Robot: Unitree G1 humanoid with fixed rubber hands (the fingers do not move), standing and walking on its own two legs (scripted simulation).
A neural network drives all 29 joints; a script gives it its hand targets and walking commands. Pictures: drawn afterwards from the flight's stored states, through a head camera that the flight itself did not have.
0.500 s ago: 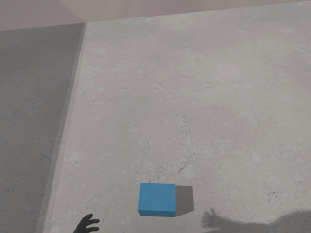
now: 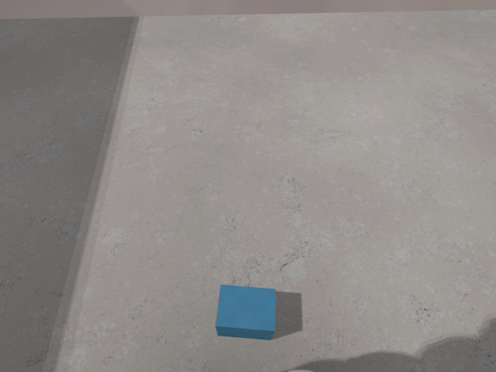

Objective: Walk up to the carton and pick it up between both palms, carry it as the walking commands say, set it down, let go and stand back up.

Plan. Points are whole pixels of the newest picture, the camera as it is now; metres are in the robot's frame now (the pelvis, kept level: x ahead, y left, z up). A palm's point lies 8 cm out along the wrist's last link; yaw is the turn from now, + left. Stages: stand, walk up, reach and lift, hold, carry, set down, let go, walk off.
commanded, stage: walk up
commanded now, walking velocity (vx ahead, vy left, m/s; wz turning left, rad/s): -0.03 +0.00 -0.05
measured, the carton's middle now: (246, 312) +0.39 +0.01 -0.70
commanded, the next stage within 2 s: stand in 0.38 s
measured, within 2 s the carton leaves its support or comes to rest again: neither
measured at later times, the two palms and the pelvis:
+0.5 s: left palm out of the picture +0.02 +0.21 -0.13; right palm out of the picture -0.01 -0.25 -0.15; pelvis +0.00 -0.02 +0.00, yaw +0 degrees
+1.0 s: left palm (135, 359) +0.16 +0.20 -0.13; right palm (388, 371) +0.16 -0.23 -0.13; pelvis -0.01 +0.00 -0.02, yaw -2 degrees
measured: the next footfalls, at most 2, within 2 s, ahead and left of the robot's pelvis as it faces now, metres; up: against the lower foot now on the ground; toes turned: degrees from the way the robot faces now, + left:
right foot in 0.12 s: +0.00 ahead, -0.13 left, +0.00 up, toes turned -1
